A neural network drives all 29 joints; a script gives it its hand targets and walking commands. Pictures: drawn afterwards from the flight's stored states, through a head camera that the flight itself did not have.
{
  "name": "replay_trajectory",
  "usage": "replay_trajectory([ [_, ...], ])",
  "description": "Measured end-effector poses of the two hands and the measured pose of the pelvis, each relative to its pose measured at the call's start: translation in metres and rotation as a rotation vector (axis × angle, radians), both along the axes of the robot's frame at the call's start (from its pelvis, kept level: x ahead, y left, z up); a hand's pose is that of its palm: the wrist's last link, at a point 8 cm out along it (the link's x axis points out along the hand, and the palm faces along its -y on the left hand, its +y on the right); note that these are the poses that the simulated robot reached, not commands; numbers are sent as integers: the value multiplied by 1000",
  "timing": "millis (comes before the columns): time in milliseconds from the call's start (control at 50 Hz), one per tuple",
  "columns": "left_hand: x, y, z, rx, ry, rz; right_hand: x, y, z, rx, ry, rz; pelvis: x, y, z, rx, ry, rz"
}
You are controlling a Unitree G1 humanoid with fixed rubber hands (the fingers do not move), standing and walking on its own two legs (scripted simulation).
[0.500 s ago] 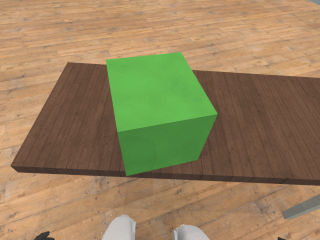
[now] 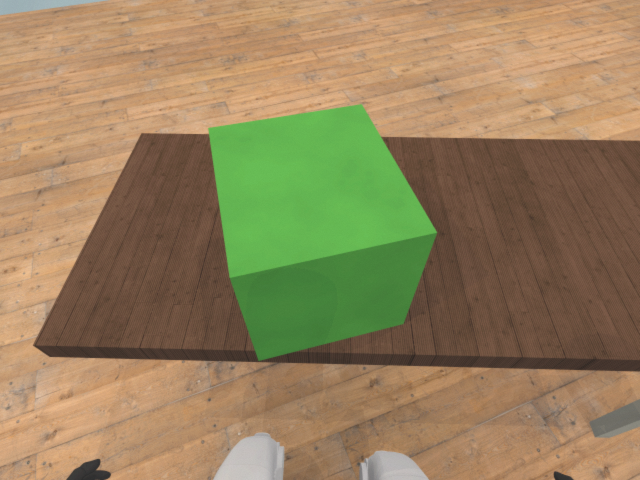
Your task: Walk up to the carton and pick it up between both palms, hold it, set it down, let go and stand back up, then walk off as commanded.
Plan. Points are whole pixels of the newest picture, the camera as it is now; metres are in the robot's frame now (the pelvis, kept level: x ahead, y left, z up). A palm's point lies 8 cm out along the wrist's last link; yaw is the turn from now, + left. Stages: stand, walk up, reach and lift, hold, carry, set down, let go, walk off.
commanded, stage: walk up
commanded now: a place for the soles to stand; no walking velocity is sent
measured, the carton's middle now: (310, 231) +0.44 +0.04 +0.04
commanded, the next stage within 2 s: reach and lift in 1.40 s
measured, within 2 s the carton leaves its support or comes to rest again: neither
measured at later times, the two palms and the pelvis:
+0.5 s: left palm out of the picture +0.05 +0.34 -0.09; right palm out of the picture +0.05 -0.30 -0.09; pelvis -0.03 +0.02 +0.00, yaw +0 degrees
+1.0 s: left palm out of the picture +0.05 +0.35 -0.09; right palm out of the picture +0.05 -0.29 -0.10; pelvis -0.03 +0.03 +0.00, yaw +0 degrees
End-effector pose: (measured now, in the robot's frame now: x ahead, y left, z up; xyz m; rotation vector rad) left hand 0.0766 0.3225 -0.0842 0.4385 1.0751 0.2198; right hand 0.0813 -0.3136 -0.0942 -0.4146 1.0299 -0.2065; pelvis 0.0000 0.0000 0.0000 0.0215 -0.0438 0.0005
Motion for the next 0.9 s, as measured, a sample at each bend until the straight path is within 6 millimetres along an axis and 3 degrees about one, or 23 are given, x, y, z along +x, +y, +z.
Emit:
replay_trajectory([
  [240,1,4,0,-4,-26,-7,-3,5,2,0,-15,-3,-7,5,0,-3,-11,0],
  [560,-32,15,-7,-14,0,4,-34,15,1,-15,16,0,-37,16,-2,-14,-56,1],
  [740,-33,25,-10,-22,5,5,-36,26,2,-14,32,4,-37,27,-2,-20,-58,3],
  [900,-36,20,-10,-18,19,9,-36,20,0,-9,45,3,-37,21,-2,-13,-57,5],
])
